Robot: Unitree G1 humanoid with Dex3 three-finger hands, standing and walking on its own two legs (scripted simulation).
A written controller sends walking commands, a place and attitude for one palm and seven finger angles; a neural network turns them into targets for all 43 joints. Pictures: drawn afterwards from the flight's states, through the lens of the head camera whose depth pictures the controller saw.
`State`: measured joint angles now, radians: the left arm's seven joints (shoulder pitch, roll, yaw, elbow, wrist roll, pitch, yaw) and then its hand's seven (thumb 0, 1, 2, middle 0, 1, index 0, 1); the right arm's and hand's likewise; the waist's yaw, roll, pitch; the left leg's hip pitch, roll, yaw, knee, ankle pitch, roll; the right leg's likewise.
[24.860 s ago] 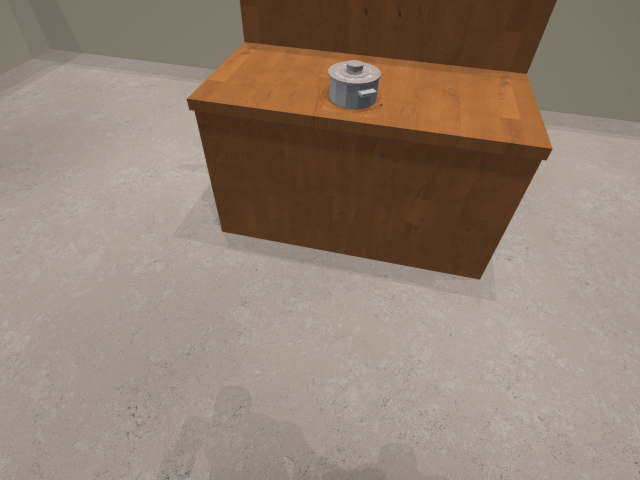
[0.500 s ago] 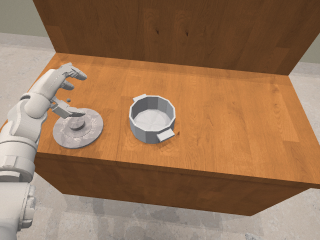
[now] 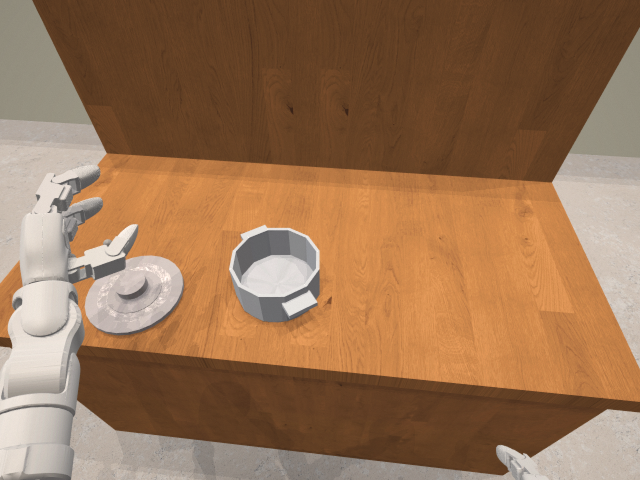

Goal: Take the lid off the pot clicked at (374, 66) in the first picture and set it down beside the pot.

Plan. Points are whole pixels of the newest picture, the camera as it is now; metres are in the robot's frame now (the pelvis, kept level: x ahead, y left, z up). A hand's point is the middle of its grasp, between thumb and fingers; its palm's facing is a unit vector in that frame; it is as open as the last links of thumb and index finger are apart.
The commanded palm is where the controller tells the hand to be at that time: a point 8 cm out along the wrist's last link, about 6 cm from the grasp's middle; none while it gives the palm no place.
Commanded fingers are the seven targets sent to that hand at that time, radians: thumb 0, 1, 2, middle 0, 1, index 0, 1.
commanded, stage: draw the hand back to the body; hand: left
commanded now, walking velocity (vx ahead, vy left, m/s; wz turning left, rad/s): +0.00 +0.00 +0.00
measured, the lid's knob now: (131, 284) +0.44 +0.37 -0.09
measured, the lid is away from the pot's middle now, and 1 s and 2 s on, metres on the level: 0.26 0.26 0.26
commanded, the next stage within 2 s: step back with the hand held close in 1.18 s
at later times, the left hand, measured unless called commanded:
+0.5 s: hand (92, 306) +0.25 +0.25 +0.15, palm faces +0.45 -0.84 -0.31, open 7.5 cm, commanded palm +0.19 +0.28 +0.16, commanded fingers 0.00 0.90 0.90 -0.20 -0.30 -0.20 -0.30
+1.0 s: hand (51, 387) +0.17 +0.24 +0.15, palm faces +0.39 -0.85 -0.36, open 7.4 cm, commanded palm +0.10 +0.28 +0.17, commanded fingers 0.00 0.90 0.90 -0.20 -0.30 -0.20 -0.30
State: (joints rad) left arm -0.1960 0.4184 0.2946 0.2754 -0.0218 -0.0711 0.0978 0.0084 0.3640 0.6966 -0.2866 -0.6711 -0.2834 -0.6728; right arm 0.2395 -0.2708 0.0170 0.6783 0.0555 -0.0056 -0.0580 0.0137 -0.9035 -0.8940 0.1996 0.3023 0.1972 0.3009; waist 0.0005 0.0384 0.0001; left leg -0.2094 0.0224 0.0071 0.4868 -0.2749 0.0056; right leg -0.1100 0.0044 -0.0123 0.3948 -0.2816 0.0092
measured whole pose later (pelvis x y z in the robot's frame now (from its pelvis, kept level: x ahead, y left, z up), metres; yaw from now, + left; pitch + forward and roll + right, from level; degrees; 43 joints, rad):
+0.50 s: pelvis -0.01 -0.03 +0.00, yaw +1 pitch -4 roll -1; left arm 0.11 0.36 0.31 -0.03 -0.07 -0.08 0.10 0.02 0.85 0.88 -0.22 -0.33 -0.21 -0.33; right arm 0.17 -0.26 0.03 0.66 0.05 -0.07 -0.07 0.02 -0.90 -0.89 0.20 0.30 0.20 0.30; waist 0.03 0.07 0.02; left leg -0.15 0.05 -0.02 0.46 -0.25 -0.03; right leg -0.06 0.03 -0.03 0.39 -0.27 -0.02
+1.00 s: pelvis -0.02 +0.00 +0.00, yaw +1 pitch -5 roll -1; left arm 0.48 0.33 0.27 -0.44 -0.07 -0.08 0.09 0.02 0.90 0.89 -0.21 -0.30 -0.21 -0.30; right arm 0.17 -0.23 0.04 0.63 0.03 -0.10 -0.06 0.02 -0.90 -0.89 0.20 0.30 0.20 0.30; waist 0.06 0.05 0.02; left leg -0.15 0.02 0.00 0.47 -0.24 0.01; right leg -0.05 0.00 -0.02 0.39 -0.26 0.01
